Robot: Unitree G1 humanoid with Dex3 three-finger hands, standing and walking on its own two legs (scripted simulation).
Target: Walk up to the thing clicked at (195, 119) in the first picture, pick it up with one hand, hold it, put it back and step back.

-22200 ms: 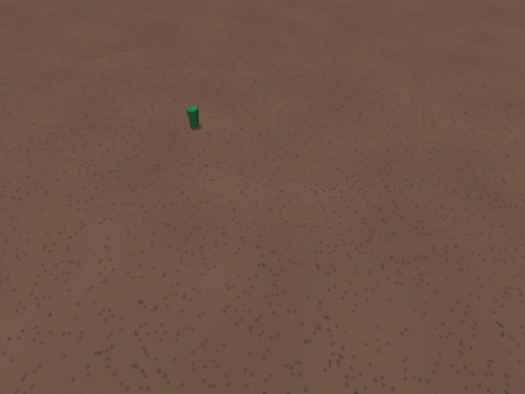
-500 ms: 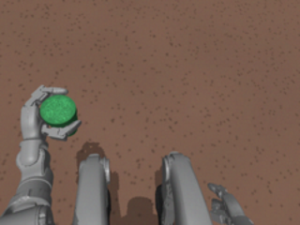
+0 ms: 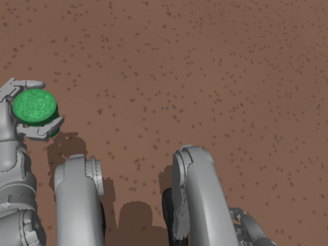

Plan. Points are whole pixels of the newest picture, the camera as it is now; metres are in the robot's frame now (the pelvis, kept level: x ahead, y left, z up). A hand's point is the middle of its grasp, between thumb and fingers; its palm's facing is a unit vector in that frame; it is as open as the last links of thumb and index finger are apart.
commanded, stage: crouch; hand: left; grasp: from the side
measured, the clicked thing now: (42, 118) +0.43 +0.24 -0.09
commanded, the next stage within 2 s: lower in 0.42 s
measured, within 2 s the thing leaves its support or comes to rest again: neither
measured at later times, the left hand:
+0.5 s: hand (45, 119) +0.43 +0.25 -0.12, palm faces +0.16 -0.99 -0.02, open 10.1 cm
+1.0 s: hand (53, 123) +0.44 +0.25 -0.19, palm faces +0.18 -0.98 +0.00, open 10.1 cm
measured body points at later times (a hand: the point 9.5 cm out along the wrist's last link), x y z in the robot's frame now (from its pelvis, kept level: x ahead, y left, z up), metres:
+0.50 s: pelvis +0.00 +0.00 -0.03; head +0.22 +0.09 +0.35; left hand +0.42 +0.30 -0.12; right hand +0.13 -0.27 -0.13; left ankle +0.09 +0.14 -0.30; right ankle +0.10 -0.12 -0.30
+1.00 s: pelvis +0.00 +0.01 -0.04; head +0.24 +0.14 +0.31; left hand +0.43 +0.30 -0.19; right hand +0.12 -0.27 -0.11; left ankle +0.09 +0.14 -0.30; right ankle +0.10 -0.12 -0.30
